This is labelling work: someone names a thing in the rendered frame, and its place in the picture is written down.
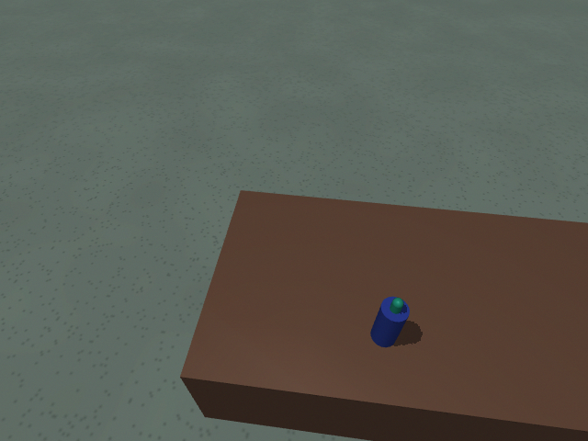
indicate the bottle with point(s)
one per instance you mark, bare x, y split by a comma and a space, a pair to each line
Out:
393, 314

